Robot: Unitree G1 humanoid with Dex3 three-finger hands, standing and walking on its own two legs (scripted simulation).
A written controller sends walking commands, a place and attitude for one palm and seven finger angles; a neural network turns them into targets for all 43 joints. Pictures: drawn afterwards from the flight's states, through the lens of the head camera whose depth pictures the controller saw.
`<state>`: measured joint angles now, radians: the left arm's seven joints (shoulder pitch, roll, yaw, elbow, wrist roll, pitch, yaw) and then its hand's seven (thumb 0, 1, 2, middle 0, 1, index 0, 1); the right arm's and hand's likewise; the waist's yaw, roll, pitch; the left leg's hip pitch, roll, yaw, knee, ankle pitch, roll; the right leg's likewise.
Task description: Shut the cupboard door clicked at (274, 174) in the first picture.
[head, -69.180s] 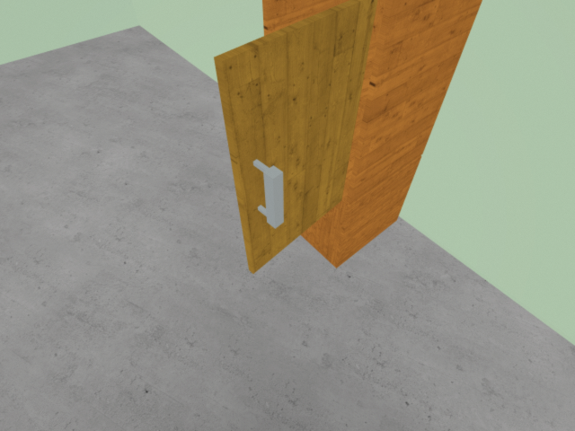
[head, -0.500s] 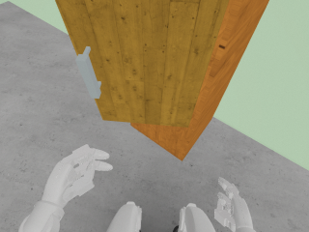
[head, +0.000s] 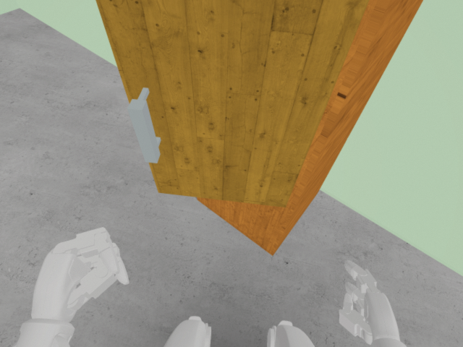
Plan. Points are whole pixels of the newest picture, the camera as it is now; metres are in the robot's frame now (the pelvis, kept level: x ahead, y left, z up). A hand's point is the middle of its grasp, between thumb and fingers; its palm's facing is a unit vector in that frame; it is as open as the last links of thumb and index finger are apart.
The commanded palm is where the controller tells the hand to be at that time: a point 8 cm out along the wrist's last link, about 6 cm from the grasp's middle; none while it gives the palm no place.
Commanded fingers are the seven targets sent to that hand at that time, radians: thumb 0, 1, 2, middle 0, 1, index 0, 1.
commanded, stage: raise the hand and make a fist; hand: left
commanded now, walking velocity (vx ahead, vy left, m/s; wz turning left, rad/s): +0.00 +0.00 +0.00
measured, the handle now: (148, 126) +0.51 +0.21 +0.06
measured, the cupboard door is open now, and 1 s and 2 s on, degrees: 32 32 32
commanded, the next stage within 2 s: bring the fist close to the handle in 0.68 s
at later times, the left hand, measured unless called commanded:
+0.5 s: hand (137, 269) +0.23 +0.16 +0.05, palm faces -0.09 -1.00 -0.03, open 3.1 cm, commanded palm +0.21 +0.22 +0.06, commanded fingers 0.00 0.90 0.90 -1.30 -1.50 -1.30 -1.50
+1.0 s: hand (127, 248) +0.25 +0.18 +0.06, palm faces -0.03 -1.00 -0.05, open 3.1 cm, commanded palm +0.24 +0.23 +0.06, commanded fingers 0.00 0.90 0.90 -1.30 -1.50 -1.30 -1.50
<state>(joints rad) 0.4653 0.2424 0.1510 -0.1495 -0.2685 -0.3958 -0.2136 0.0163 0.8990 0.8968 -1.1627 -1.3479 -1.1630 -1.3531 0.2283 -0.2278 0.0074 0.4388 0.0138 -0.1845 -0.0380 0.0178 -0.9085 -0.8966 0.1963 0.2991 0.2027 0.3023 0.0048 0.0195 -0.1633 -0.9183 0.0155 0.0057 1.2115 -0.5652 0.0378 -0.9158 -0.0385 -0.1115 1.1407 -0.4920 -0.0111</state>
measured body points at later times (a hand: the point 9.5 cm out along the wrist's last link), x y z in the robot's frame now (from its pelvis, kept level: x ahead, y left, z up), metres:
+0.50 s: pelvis +0.01 -0.02 +0.00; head +0.07 -0.01 +0.45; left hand +0.22 +0.22 +0.05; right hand +0.17 -0.26 -0.07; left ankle +0.01 +0.09 -0.64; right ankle +0.04 -0.12 -0.64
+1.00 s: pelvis +0.00 -0.02 +0.00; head +0.06 -0.01 +0.44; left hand +0.25 +0.23 +0.06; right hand +0.18 -0.25 -0.08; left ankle +0.01 +0.09 -0.64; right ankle +0.04 -0.12 -0.64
